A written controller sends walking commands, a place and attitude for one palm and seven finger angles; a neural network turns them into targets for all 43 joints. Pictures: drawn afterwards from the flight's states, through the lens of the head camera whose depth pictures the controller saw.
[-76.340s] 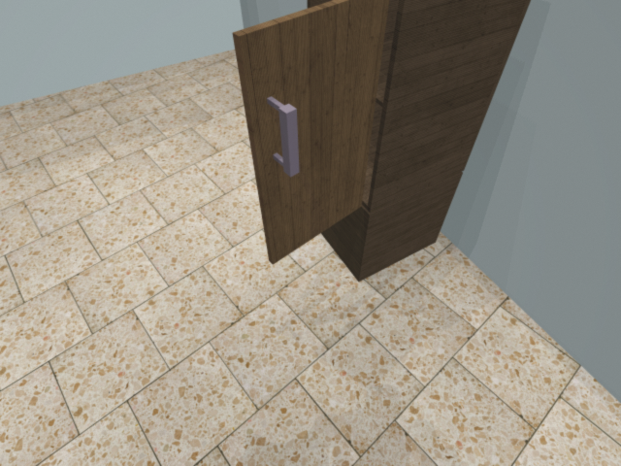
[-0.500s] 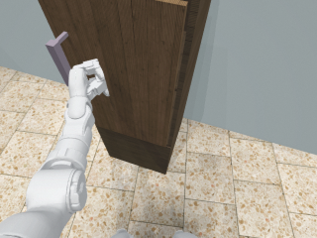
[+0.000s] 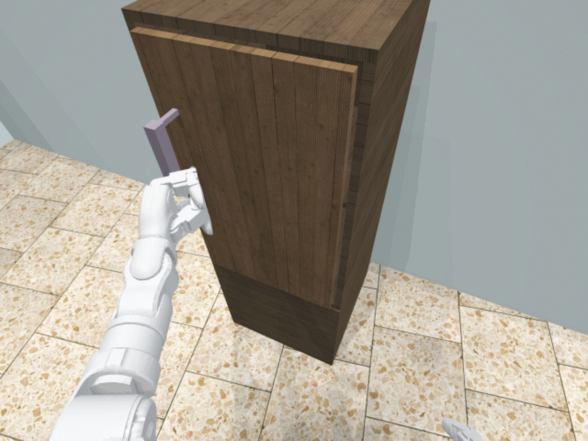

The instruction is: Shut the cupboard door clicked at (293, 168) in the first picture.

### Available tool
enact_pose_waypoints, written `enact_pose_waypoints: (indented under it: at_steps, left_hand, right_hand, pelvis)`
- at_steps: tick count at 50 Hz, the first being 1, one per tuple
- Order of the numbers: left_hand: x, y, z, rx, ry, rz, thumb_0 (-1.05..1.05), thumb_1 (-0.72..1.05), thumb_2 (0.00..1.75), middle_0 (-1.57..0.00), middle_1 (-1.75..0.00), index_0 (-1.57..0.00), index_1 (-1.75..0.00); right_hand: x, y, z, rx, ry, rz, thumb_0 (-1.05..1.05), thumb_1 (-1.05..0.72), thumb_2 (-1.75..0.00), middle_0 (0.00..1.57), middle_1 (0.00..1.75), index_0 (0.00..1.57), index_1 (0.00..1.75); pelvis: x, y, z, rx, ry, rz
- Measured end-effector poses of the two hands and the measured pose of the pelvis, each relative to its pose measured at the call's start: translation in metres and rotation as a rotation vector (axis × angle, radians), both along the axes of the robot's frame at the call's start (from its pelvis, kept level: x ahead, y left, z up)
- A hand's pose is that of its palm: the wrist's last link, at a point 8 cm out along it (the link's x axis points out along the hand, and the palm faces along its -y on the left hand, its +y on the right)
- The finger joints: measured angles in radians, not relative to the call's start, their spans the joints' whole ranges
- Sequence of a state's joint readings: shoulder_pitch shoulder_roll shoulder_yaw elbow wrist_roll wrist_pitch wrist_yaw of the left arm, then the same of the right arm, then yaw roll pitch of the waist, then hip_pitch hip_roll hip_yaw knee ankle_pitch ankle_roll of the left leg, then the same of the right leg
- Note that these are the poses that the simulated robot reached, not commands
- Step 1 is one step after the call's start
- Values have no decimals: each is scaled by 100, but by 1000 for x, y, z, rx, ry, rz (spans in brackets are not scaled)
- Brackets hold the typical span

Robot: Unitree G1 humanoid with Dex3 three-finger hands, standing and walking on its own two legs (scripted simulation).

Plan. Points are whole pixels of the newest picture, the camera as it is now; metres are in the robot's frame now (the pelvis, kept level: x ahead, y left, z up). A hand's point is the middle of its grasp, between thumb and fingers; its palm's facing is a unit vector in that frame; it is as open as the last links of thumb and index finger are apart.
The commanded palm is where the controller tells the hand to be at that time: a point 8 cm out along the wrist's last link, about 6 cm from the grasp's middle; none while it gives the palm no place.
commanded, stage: draw the hand back to the body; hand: left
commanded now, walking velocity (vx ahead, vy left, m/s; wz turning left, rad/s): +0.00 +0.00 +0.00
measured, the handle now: (174, 152) +0.57 +0.21 +0.09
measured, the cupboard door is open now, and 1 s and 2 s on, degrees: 0 0 0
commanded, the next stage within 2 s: step back with the hand held close in 1.34 s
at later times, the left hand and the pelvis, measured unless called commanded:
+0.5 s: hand (103, 282) +0.27 +0.20 +0.15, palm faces +0.19 -0.96 -0.22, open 3.2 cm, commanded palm +0.23 +0.26 +0.17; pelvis -0.01 +0.01 +0.03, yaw +1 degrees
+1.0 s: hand out of the picture +0.18 +0.30 +0.19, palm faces +0.46 -0.79 -0.41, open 6.4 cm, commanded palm +0.14 +0.33 +0.21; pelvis +0.00 +0.03 +0.03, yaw +2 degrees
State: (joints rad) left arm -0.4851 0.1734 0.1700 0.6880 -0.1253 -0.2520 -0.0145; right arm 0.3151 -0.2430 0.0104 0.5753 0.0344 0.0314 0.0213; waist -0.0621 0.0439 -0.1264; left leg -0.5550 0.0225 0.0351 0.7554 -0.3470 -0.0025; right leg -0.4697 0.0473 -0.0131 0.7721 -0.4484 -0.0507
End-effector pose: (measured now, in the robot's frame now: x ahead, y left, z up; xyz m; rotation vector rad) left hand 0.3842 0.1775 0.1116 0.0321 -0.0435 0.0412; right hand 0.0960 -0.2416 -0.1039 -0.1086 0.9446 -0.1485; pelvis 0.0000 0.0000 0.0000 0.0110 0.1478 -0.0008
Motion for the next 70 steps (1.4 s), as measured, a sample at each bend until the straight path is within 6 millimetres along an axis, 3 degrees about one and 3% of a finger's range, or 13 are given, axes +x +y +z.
enact_pose_waypoints:
  at_steps: [6,13,20,27,38,51,55,61,70]
  left_hand:
    - [-40,27,12,9,-19,-3,2,90,90,-130,-150,-130,-150]
    - [-77,40,23,0,-21,-31,2,90,90,-129,-148,-129,-148]
    - [-115,57,39,153,-32,68,2,90,90,-118,-136,-118,-136]
    - [-154,83,51,215,-43,177,2,89,90,-101,-118,-101,-118]
    - [-198,122,71,298,-55,310,2,89,90,-72,-86,-72,-86]
    - [-249,155,97,439,-68,444,2,89,90,-37,-47,-36,-47]
    - [-255,158,95,427,-63,482,2,89,90,-29,-39,-29,-39]
    - [-249,150,87,385,-61,470,2,89,90,-23,-33,-23,-33]
    - [-244,144,95,409,-88,433,2,89,90,-22,-30,-21,-30]
  right_hand:
    - [2,-5,6,-17,-8,3,1,-91,-89,20,30,20,30]
    - [29,-4,22,-47,-117,24,1,-91,-89,20,30,20,30]
    - [63,16,49,-49,-231,42,1,-91,-89,20,30,20,30]
    - [82,42,62,-34,-267,107,1,-91,-89,20,30,20,30]
    - [86,65,58,-13,-246,157,1,-90,-89,20,30,20,30]
    - [85,54,54,-33,-241,137,1,-90,-89,20,30,20,30]
    - [87,52,54,-48,-245,147,1,-90,-89,20,30,20,30]
    - [91,51,58,-58,-262,154,1,-90,-89,20,30,20,30]
    - [92,51,62,-41,-285,144,1,-90,-89,20,30,20,30]
  pelvis:
    - [-2,-2,6,-4,-50,14]
    - [-7,2,11,-7,-95,23]
    - [-9,8,21,-4,-147,17]
    - [-7,15,28,-7,-189,22]
    - [-2,24,33,-8,-211,26]
    - [5,26,32,-11,-208,29]
    - [3,26,32,-10,-211,37]
    - [2,24,32,-8,-210,38]
    - [4,20,32,-10,-213,29]
